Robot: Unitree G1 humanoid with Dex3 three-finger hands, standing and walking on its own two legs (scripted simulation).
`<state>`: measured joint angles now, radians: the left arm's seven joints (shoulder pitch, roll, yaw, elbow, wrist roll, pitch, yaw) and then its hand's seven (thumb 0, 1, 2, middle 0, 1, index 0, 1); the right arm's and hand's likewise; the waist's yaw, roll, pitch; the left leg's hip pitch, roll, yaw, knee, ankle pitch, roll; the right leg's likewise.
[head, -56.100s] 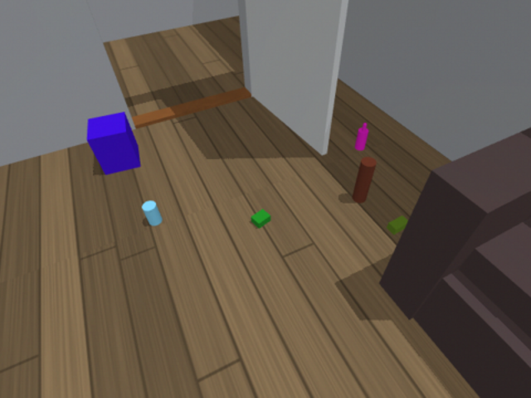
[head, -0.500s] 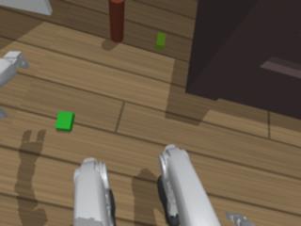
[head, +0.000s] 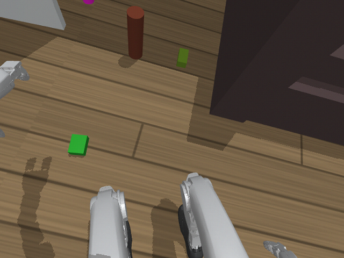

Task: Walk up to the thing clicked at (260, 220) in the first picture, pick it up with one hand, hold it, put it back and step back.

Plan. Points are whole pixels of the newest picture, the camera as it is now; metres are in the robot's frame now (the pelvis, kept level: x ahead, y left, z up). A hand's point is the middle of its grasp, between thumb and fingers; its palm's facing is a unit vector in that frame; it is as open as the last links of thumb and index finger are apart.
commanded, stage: go down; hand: left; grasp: from above
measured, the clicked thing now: (78, 144) +0.52 +0.27 -0.48
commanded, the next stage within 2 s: approach in 1.54 s
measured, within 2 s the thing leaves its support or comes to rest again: neither
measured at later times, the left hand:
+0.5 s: hand out of the picture +0.49 +0.33 -0.02, palm faces -0.45 +0.02 -0.89, open 14.2 cm
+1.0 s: hand out of the picture +0.49 +0.34 +0.00, palm faces -0.46 +0.02 -0.89, open 14.2 cm
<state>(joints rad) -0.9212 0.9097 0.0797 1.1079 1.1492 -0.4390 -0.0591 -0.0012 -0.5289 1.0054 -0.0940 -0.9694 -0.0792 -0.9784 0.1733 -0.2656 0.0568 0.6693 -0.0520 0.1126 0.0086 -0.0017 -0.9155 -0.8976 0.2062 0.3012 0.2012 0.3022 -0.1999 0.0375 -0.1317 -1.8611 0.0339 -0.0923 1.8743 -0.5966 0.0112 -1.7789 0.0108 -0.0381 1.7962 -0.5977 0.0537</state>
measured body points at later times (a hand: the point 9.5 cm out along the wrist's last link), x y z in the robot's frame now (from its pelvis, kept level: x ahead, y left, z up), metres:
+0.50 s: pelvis +0.01 +0.01 +0.03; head +0.20 +0.06 +0.43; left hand +0.51 +0.33 +0.03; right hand +0.06 -0.26 -0.08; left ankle +0.09 +0.12 -0.46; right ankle +0.10 -0.14 -0.46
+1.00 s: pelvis +0.01 +0.01 +0.05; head +0.21 +0.07 +0.45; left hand +0.51 +0.34 +0.05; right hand +0.07 -0.26 -0.06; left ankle +0.09 +0.12 -0.46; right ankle +0.10 -0.14 -0.46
